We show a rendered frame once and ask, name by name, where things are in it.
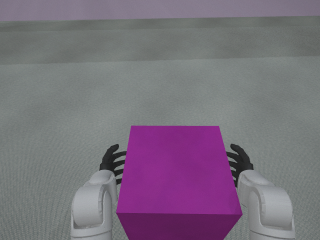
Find left robot hand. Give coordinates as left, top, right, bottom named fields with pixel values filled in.
left=99, top=144, right=127, bottom=185

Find carton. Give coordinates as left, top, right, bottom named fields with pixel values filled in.
left=116, top=125, right=243, bottom=240

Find robot right forearm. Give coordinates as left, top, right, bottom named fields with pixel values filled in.
left=237, top=169, right=296, bottom=240

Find robot left forearm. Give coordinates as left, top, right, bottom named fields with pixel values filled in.
left=70, top=169, right=118, bottom=240

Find right robot hand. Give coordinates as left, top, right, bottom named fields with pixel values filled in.
left=226, top=144, right=254, bottom=188

